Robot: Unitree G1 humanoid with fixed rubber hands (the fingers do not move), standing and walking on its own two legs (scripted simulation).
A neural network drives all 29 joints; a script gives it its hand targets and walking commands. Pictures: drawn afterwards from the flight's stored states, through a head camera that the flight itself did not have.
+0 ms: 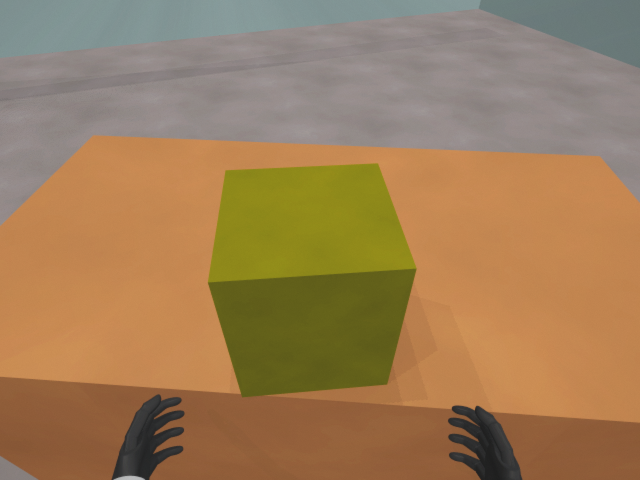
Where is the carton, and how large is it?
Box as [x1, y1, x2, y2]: [208, 163, 416, 396]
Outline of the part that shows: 377,163 243,169 225,171 208,284 242,396 386,384 416,268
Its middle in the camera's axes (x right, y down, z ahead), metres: -0.02 +0.06 +0.55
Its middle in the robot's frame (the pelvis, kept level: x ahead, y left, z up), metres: +0.38 +0.03 +0.06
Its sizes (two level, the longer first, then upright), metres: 0.210 0.200 0.250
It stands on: a pedestal, 0.70 m high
